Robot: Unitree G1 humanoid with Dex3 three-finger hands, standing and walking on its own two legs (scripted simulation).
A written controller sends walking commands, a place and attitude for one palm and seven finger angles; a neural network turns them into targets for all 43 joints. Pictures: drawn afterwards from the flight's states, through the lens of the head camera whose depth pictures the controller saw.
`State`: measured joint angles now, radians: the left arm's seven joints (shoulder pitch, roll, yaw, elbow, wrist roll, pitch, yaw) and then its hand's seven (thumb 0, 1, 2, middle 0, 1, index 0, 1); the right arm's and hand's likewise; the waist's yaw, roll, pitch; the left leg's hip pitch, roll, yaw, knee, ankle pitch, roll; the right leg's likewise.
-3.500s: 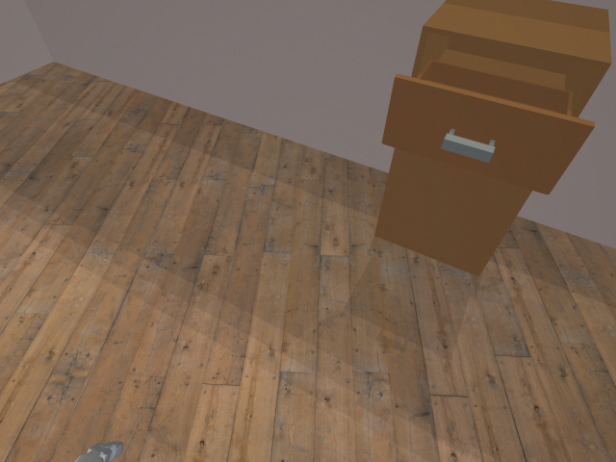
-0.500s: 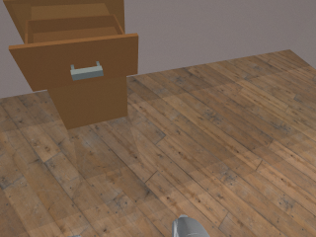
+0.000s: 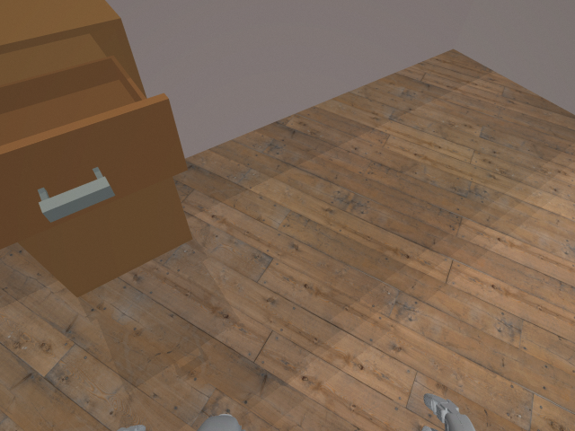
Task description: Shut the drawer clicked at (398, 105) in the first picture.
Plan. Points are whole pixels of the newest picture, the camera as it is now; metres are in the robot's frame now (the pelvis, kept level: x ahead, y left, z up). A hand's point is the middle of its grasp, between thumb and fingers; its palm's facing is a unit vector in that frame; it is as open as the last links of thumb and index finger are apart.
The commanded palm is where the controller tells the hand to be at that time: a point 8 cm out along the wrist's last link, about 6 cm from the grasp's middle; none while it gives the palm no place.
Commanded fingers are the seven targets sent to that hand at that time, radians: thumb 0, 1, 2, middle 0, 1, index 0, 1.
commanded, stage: walk to a spot facing it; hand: left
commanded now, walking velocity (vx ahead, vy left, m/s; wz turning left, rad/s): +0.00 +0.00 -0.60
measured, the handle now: (74, 190) +0.45 +0.41 +0.00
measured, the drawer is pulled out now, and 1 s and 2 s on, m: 0.30 0.30 0.30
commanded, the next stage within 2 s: turn to face it in 1.48 s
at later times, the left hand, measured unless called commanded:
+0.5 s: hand (173, 416) +0.15 +0.19 -0.16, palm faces -0.32 -0.92 -0.21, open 7.4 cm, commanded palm none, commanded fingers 0.00 0.90 0.90 -0.20 -0.30 -0.20 -0.30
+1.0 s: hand (204, 398) +0.18 +0.15 -0.16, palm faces -0.48 -0.85 -0.20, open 7.4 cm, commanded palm none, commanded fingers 0.00 0.90 0.90 -0.20 -0.30 -0.20 -0.30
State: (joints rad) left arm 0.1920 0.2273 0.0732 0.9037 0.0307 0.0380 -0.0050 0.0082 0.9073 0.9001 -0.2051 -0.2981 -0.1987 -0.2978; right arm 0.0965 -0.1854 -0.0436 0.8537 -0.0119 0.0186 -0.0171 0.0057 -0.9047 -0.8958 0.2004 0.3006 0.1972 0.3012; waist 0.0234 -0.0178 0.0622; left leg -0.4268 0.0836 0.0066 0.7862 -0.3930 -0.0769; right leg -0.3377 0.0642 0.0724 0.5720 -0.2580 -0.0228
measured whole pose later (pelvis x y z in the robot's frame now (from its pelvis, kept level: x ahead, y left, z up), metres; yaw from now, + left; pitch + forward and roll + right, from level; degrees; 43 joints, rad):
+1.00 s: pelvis +0.05 +0.00 +0.01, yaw -35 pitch +0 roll +0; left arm 0.31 0.20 0.07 0.96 0.03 0.00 -0.02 0.01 0.91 0.90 -0.21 -0.30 -0.20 -0.30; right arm 0.17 -0.22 -0.06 0.89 -0.02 0.02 0.02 0.01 -0.90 -0.90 0.20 0.30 0.20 0.30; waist 0.05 -0.01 0.01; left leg -0.40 0.06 0.04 0.72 -0.38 -0.08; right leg -0.18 0.06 0.10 0.45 -0.27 -0.03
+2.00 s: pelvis +0.18 -0.10 -0.01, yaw -51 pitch -1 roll -2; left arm 0.15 0.14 0.05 0.94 0.03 0.01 0.02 0.00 0.91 0.90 -0.21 -0.30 -0.20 -0.30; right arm 0.27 -0.16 -0.05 0.99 -0.02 0.05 0.01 0.01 -0.92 -0.90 0.20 0.30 0.20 0.30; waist -0.03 -0.01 0.05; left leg -0.35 0.08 0.11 0.73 -0.35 -0.05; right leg -0.23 -0.06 -0.26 0.60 -0.34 -0.02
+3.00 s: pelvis +0.12 -0.09 +0.01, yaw -17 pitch +1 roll +1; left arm 0.27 0.20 0.05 0.92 0.03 0.02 0.01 0.01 0.91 0.90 -0.21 -0.30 -0.20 -0.30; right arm 0.15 -0.26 -0.08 0.93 -0.02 0.08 0.03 0.01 -0.91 -0.90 0.20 0.30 0.19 0.30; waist 0.02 -0.01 0.09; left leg -0.36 0.05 0.07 0.77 -0.42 -0.07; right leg -0.21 -0.17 -0.29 0.56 -0.33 0.02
